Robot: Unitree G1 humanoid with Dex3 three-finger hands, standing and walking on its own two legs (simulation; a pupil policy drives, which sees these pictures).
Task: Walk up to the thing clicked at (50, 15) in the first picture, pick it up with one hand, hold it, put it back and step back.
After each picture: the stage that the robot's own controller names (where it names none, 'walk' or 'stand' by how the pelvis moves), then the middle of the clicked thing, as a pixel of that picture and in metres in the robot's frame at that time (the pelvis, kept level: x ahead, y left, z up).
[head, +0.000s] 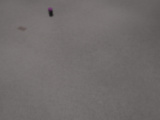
stand; (50, 12) +2.10 +0.46 -0.72
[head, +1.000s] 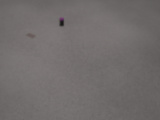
walk; (61, 22) +2.00 +0.21 -0.71
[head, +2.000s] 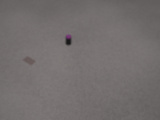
walk; (68, 40) +1.38 +0.13 -0.71
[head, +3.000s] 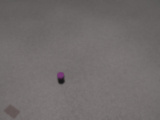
walk; (61, 78) +0.87 +0.18 -0.71
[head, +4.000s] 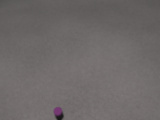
walk; (58, 113) +0.52 +0.23 -0.69
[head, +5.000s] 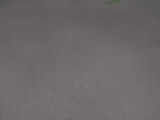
stand; out of the picture +0.37 +0.17 -0.71
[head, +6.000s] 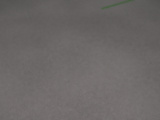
stand; out of the picture +0.35 +0.19 -0.72
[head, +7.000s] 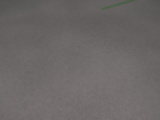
stand; out of the picture +0.36 +0.19 -0.73
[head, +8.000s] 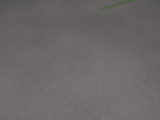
stand; out of the picture +0.35 +0.20 -0.73
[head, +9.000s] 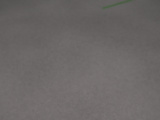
stand; out of the picture +0.35 +0.20 -0.73
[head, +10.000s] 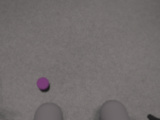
go down; (43, 85) +0.42 +0.18 -0.47
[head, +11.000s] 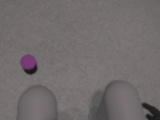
go down; (29, 65) +0.45 +0.20 -0.32
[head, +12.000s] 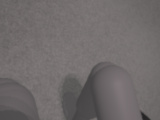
close in; out of the picture +0.44 +0.24 -0.23
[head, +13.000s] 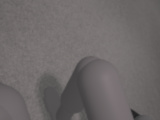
close; out of the picture +0.44 +0.26 -0.23
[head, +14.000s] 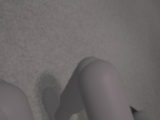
lift; out of the picture +0.41 +0.24 -0.23
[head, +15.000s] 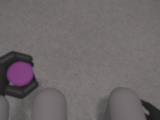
lift; (23, 78) +0.33 +0.21 -0.05
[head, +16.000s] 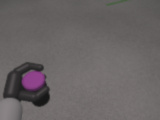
hold; (37, 89) +0.33 +0.16 +0.04
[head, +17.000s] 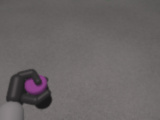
hold; (39, 92) +0.32 +0.16 +0.01
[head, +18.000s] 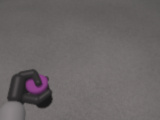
hold; (40, 92) +0.32 +0.16 +0.01
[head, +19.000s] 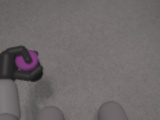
crouch; (31, 67) +0.41 +0.17 -0.07
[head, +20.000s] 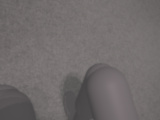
lower; out of the picture +0.46 +0.24 -0.18
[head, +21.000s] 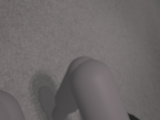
lower; out of the picture +0.45 +0.27 -0.24
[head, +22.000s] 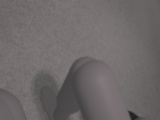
lower; out of the picture +0.45 +0.27 -0.24
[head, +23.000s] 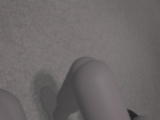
lower; out of the picture +0.45 +0.27 -0.24
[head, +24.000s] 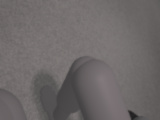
rest; out of the picture +0.45 +0.27 -0.24
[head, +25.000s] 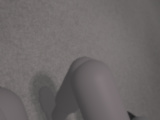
withdraw; out of the picture +0.44 +0.25 -0.24
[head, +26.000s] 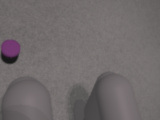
stand; (10, 52) +0.45 +0.21 -0.27
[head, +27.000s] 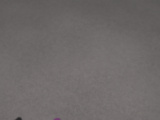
stand; out of the picture +0.39 +0.15 -0.63
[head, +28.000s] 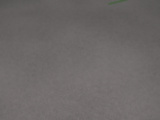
stand; out of the picture +0.40 +0.15 -0.67
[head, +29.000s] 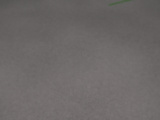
stand; out of the picture +0.39 +0.15 -0.67
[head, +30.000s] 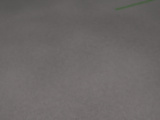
stand; out of the picture +0.41 +0.15 -0.72
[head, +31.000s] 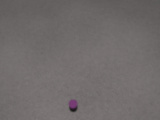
walk; (73, 105) +0.47 +0.08 -0.71
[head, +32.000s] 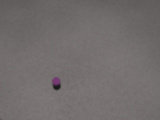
walk; (56, 83) +0.65 +0.17 -0.70
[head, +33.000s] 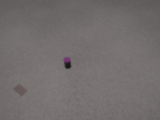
stand; (67, 63) +0.99 +0.21 -0.70
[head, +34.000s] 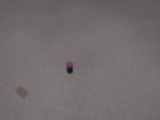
stand; (69, 67) +1.01 +0.15 -0.71
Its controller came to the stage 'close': yes
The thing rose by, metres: 0.72
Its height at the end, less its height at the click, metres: +0.00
